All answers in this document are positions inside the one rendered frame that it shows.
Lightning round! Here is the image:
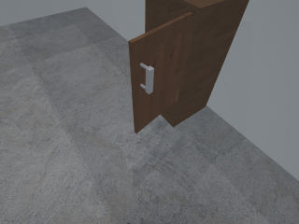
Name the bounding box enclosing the cupboard door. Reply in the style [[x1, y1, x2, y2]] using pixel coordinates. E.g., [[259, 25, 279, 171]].
[[128, 12, 192, 133]]

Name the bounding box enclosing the handle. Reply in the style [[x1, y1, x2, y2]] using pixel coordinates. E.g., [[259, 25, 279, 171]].
[[140, 63, 154, 94]]

